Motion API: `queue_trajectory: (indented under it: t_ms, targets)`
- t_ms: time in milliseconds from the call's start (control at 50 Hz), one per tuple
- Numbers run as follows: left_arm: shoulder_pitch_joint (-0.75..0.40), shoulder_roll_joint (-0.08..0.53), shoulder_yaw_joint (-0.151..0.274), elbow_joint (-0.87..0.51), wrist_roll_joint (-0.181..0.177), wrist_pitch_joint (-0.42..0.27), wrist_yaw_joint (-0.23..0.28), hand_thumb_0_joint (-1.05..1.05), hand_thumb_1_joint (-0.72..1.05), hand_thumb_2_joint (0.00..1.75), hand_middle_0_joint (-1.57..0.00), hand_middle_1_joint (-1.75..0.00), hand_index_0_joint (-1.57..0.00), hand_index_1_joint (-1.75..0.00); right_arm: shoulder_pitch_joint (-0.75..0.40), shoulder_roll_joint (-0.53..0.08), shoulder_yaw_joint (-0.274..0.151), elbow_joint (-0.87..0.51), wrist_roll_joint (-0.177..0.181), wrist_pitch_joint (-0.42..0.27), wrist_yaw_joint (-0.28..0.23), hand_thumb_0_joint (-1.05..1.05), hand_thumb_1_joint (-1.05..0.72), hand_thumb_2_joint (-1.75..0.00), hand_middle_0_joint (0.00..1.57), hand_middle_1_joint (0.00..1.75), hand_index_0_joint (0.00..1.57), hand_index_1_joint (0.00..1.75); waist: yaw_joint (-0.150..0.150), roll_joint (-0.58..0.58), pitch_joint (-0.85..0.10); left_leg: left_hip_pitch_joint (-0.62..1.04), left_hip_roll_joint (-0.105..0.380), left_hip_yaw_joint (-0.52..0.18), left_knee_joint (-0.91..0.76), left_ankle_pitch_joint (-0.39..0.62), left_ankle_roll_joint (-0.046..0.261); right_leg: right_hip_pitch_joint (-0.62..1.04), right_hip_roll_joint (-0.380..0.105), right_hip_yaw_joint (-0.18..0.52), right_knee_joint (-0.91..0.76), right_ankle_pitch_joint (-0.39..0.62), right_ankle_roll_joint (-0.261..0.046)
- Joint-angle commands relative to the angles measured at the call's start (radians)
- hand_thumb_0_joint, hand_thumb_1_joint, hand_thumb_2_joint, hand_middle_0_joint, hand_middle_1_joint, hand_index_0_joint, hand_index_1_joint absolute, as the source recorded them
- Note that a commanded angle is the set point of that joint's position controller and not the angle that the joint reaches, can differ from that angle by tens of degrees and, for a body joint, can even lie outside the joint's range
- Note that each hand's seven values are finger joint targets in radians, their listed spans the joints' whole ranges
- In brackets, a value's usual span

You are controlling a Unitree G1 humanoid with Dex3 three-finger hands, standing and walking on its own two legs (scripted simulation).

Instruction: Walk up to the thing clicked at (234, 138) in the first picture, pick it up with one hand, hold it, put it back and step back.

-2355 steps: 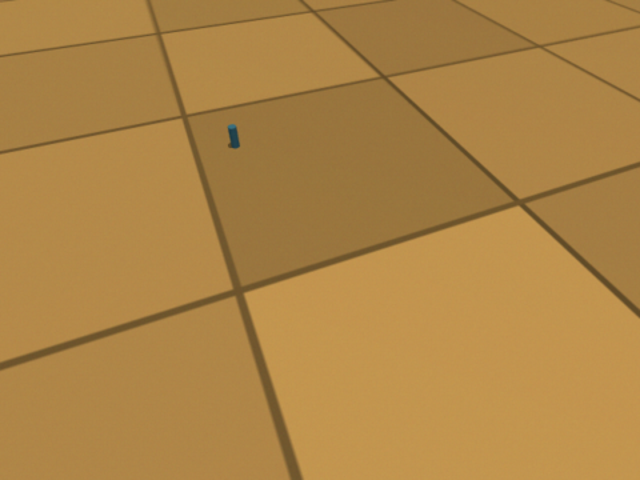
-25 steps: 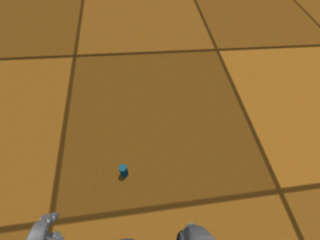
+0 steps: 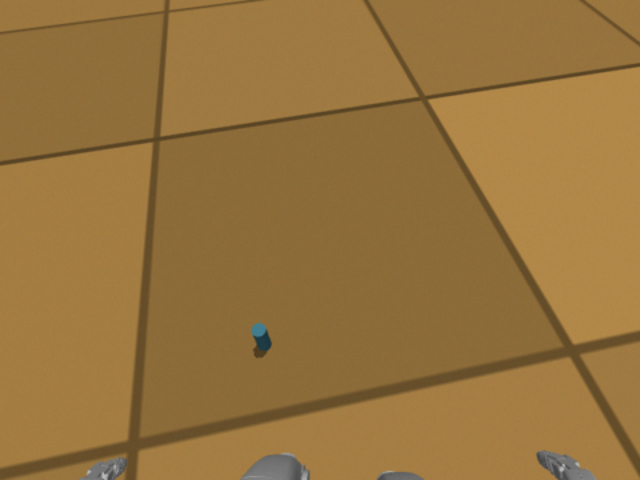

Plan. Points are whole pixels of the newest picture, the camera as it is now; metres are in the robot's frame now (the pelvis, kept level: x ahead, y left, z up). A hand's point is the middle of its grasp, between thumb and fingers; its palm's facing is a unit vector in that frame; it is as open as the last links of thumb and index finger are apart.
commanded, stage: step back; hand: left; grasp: from above
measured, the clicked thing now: (261, 337) +0.56 +0.23 -0.70
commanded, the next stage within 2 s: none
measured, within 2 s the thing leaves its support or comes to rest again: neither
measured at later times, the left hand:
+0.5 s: hand out of the picture -0.06 +0.29 -0.15, palm faces +0.06 -0.94 -0.35, open 7.4 cm
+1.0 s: hand out of the picture -0.20 +0.23 -0.12, palm faces +0.02 -0.90 -0.45, open 7.4 cm
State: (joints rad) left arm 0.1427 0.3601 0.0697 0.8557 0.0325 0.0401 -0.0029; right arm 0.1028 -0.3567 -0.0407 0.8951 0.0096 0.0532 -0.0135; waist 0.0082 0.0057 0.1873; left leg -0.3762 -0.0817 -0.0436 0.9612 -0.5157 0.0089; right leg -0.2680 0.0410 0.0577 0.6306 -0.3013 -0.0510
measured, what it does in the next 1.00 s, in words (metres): walks backwards: left foot, then right foot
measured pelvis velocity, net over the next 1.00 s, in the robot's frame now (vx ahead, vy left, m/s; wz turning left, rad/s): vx -0.31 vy -0.05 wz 0.05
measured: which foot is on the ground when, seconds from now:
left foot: up 0.00-0.24, down 0.26-0.74, up 0.76-1.00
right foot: down 0.00-0.30, up 0.32-0.68, down 0.70-1.00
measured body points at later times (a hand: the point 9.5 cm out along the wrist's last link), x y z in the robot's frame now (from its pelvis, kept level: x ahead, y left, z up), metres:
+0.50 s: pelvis -0.14 +0.01 +0.01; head -0.10 +0.05 +0.45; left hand -0.07 +0.34 -0.13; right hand -0.03 -0.29 -0.09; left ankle -0.11 +0.13 -0.73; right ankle -0.17 -0.15 -0.63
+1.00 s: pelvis -0.31 -0.05 +0.00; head -0.25 -0.06 +0.44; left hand -0.20 +0.27 -0.09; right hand -0.23 -0.36 -0.13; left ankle -0.36 +0.09 -0.68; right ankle -0.25 -0.15 -0.73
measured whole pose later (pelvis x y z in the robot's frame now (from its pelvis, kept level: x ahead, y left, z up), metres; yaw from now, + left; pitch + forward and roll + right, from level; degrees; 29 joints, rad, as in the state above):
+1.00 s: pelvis -0.31 -0.05 +0.00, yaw +3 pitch -1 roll +1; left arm 0.15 0.37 0.08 0.76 0.05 0.05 0.01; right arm 0.22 -0.41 -0.05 0.88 0.00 0.04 -0.03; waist 0.00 0.02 0.16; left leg -0.35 -0.07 -0.09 0.96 -0.51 -0.02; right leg -0.37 -0.02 -0.01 0.62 -0.24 -0.03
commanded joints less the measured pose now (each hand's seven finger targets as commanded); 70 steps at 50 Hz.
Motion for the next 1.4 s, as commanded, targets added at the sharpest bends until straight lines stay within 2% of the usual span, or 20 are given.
queue_trajectory:
  t_ms: [0, 140, 240, 280, 300, 380, 540, 640, 680, 700, 720, 740, 820, 940, 1000, 1060, 1100, 1120, 1200, 1380]
  targets:
    - [-0.065, 0.214, 0.07, -0.136, -0.009, -0.032, 0.034, 0.0, 0.9, 0.9, -0.2, -0.3, -0.2, -0.3, 0.065, -0.211, -0.053, -0.056, -0.003, -0.025, -0.016, 0.0, -0.9, -0.9, 0.2, 0.3, 0.2, 0.3, -0.01, -0.106, -0.171, -0.051, -0.057, -0.122, 0.237, -0.022, -0.017, 0.042, -0.26, 0.227, -0.229, 0.524, -0.181]
    - [0.013, 0.227, 0.072, -0.17, 0.006, -0.015, 0.036, 0.0, 0.9, 0.9, -0.2, -0.3, -0.2, -0.3, 0.084, -0.197, -0.041, -0.093, -0.012, -0.036, -0.027, 0.0, -0.9, -0.9, 0.2, 0.3, 0.2, 0.3, 0.025, -0.196, -0.276, -0.043, 0.048, -0.038, -0.153, -0.028, -0.036, 0.278, -0.264, 0.196, -0.156, 0.542, -0.171]
    - [-0.009, 0.233, 0.062, -0.187, -0.012, 0.016, 0.017, 0.0, 0.9, 0.9, -0.2, -0.3, -0.2, -0.3, 0.168, -0.223, -0.074, -0.051, -0.038, -0.046, -0.015, 0.0, -0.9, -0.9, 0.2, 0.3, 0.2, 0.3, -0.026, -0.13, -0.267, 0.23, 0.076, -0.001, -0.577, 0.33, 0.009, 0.028, -0.176, 0.153, -0.063, 0.224, -0.051]
    - [-0.04, 0.201, 0.063, -0.202, -0.014, 0.01, 0.022, 0.0, 0.9, 0.9, -0.2, -0.3, -0.2, -0.3, 0.08, -0.396, -0.108, -0.087, -0.059, -0.046, -0.004, 0.0, -0.9, -0.9, 0.2, 0.3, 0.2, 0.3, -0.041, 0.26, -0.2, 0.146, 0.46, -0.472, -0.7, 0.318, 0.204, -0.234, 0.08, 0.016, 0.272, -0.283, 0.032]
    - [-0.086, 0.235, 0.082, -0.2, 0.005, 0.01, 0.031, 0.0, 0.9, 0.9, -0.2, -0.3, -0.2, -0.3, 0.034, -0.421, -0.114, -0.108, -0.05, -0.05, -0.005, 0.0, -0.9, -0.9, 0.2, 0.3, 0.2, 0.3, -0.072, 0.258, -0.15, -0.035, 0.542, -0.546, -0.733, 0.303, 0.305, -0.159, 0.053, 0.13, 0.492, -0.344, 0.046]
    - [0.078, 0.211, 0.085, -0.116, -0.021, 0.014, 0.015, 0.0, 0.9, 0.9, -0.2, -0.3, -0.2, -0.3, -0.074, -0.256, -0.066, -0.13, -0.056, -0.065, -0.015, 0.0, -0.9, -0.9, 0.2, 0.3, 0.2, 0.3, 0.056, 0.116, -0.126, 0.082, 0.296, -0.159, -0.615, 0.542, 0.159, -0.235, 0.094, 0.162, 0.667, -0.149, 0.032]
    - [0.053, 0.196, 0.071, -0.136, -0.008, 0.002, 0.014, 0.0, 0.9, 0.9, -0.2, -0.3, -0.2, -0.3, 0.086, -0.282, -0.088, -0.137, -0.035, -0.059, -0.024, 0.0, -0.9, -0.9, 0.2, 0.3, 0.2, 0.3, -0.048, 0.183, -0.24, 0.375, 0.351, -0.169, -0.494, 0.684, 0.249, -0.22, 0.01, 0.084, 0.338, -0.227, 0.107]
    - [0.195, 0.2, 0.075, -0.05, -0.009, -0.007, 0.002, 0.0, 0.9, 0.9, -0.2, -0.3, -0.2, -0.3, -0.016, -0.315, -0.092, -0.173, -0.036, -0.032, -0.018, 0.0, -0.9, -0.9, 0.2, 0.3, 0.2, 0.3, 0.014, 0.212, -0.286, 0.187, 0.318, -0.134, -0.426, 0.538, 0.174, 0.059, -0.034, -0.026, -0.111, -0.039, 0.056]
    - [0.223, 0.234, 0.088, -0.024, 0.007, -0.01, 0.001, 0.0, 0.9, 0.9, -0.2, -0.3, -0.2, -0.3, -0.023, -0.273, -0.078, -0.172, -0.022, -0.018, -0.014, 0.0, -0.9, -0.9, 0.2, 0.3, 0.2, 0.3, 0.027, 0.117, -0.263, 0.004, 0.228, -0.104, -0.34, 0.342, 0.092, 0.171, -0.055, 0.034, -0.222, 0.05, 0.022]
    - [0.207, 0.318, 0.109, -0.048, 0.022, -0.016, -0.002, 0.0, 0.9, 0.9, -0.2, -0.3, -0.2, -0.3, -0.004, -0.219, -0.064, -0.189, -0.015, -0.018, -0.016, 0.0, -0.9, -0.9, 0.2, 0.3, 0.2, 0.3, 0.027, -0.132, -0.23, -0.188, 0.068, -0.064, -0.171, 0.096, 0.027, 0.176, -0.237, 0.33, -0.284, -0.016, -0.043]
    - [0.103, 0.422, 0.127, -0.101, 0.021, -0.008, 0.0, 0.0, 0.9, 0.9, -0.2, -0.3, -0.2, -0.3, -0.05, -0.22, -0.073, -0.198, -0.011, -0.019, -0.033, 0.0, -0.9, -0.9, 0.2, 0.3, 0.2, 0.3, 0.071, -0.33, -0.173, -0.134, -0.016, -0.043, 0.081, -0.101, -0.015, -0.124, -0.438, 0.513, -0.374, -0.067, -0.223]
    - [0.015, 0.422, 0.125, -0.135, 0.017, -0.011, 0.006, 0.0, 0.9, 0.9, -0.2, -0.3, -0.2, -0.3, -0.03, -0.271, -0.095, -0.177, -0.015, -0.018, -0.039, 0.0, -0.9, -0.9, 0.2, 0.3, 0.2, 0.3, 0.043, -0.323, -0.091, -0.056, 0.039, -0.118, 0.218, -0.096, -0.019, -0.313, -0.479, 0.566, -0.423, -0.129, -0.253]
    - [-0.083, 0.249, 0.089, -0.15, 0.013, -0.017, 0.018, 0.0, 0.9, 0.9, -0.2, -0.3, -0.2, -0.3, 0.095, -0.212, -0.059, -0.102, -0.008, -0.028, -0.028, 0.0, -0.9, -0.9, 0.2, 0.3, 0.2, 0.3, -0.037, -0.167, -0.116, -0.106, -0.05, -0.107, 0.263, 0.077, -0.01, -0.104, -0.205, 0.111, -0.235, 0.208, -0.09]
    - [0.075, 0.223, 0.084, -0.158, 0.014, -0.009, 0.039, 0.0, 0.9, 0.9, -0.2, -0.3, -0.2, -0.3, 0.069, -0.187, -0.045, -0.126, -0.025, -0.053, -0.035, 0.0, -0.9, -0.9, 0.2, 0.3, 0.2, 0.3, 0.065, -0.206, -0.237, -0.17, 0.024, -0.031, -0.073, -0.042, -0.041, 0.302, -0.289, 0.164, -0.113, 0.545, -0.171]
    - [0.045, 0.239, 0.08, -0.178, 0.002, 0.003, 0.04, 0.0, 0.9, 0.9, -0.2, -0.3, -0.2, -0.3, 0.149, -0.19, -0.053, -0.102, -0.03, -0.056, -0.029, 0.0, -0.9, -0.9, 0.2, 0.3, 0.2, 0.3, 0.034, -0.22, -0.303, -0.014, 0.061, 0.016, -0.373, 0.077, -0.011, 0.297, -0.286, 0.156, -0.03, 0.582, -0.14]
    - [-0.005, 0.213, 0.054, -0.202, -0.014, 0.022, 0.024, 0.0, 0.9, 0.9, -0.2, -0.3, -0.2, -0.3, 0.217, -0.249, -0.079, -0.065, -0.046, -0.052, -0.025, 0.0, -0.9, -0.9, 0.2, 0.3, 0.2, 0.3, -0.006, -0.042, -0.294, 0.216, 0.152, -0.103, -0.579, 0.388, 0.043, 0.003, -0.196, 0.096, 0.064, 0.242, -0.036]
    - [-0.076, 0.221, 0.068, -0.211, -0.02, 0.021, 0.035, 0.0, 0.9, 0.9, -0.2, -0.3, -0.2, -0.3, 0.114, -0.426, -0.105, -0.107, -0.051, -0.044, -0.014, 0.0, -0.9, -0.9, 0.2, 0.3, 0.2, 0.3, -0.047, 0.264, -0.217, 0.038, 0.504, -0.511, -0.656, 0.523, 0.298, -0.157, 0.019, 0.025, 0.444, -0.354, 0.042]
    - [-0.075, 0.252, 0.076, -0.197, -0.01, 0.022, 0.036, 0.0, 0.9, 0.9, -0.2, -0.3, -0.2, -0.3, 0.033, -0.405, -0.106, -0.124, -0.053, -0.055, -0.023, 0.0, -0.9, -0.9, 0.2, 0.3, 0.2, 0.3, -0.023, 0.235, -0.161, -0.068, 0.541, -0.534, -0.668, 0.512, 0.328, -0.114, -0.012, 0.124, 0.594, -0.342, 0.039]
    - [0.052, 0.222, 0.073, -0.117, -0.025, 0.023, 0.022, 0.0, 0.9, 0.9, -0.2, -0.3, -0.2, -0.3, -0.032, -0.258, -0.06, -0.142, -0.056, -0.052, -0.024, 0.0, -0.9, -0.9, 0.2, 0.3, 0.2, 0.3, 0.052, 0.098, -0.156, 0.047, 0.306, -0.147, -0.557, 0.644, 0.197, -0.183, 0.073, 0.109, 0.683, -0.19, 0.04]
    - [0.144, 0.191, 0.048, 0.002, -0.01, -0.056, 0.026, 0.0, 0.9, 0.9, -0.2, -0.3, -0.2, -0.3, 0.032, -0.293, -0.076, -0.11, -0.038, -0.003, 0.004, 0.0, -0.9, -0.9, 0.2, 0.3, 0.2, 0.3, -0.005, 0.211, -0.313, 0.241, 0.261, -0.092, -0.373, 0.434, 0.16, 0.091, -0.005, -0.095, -0.292, -0.002, 0.051]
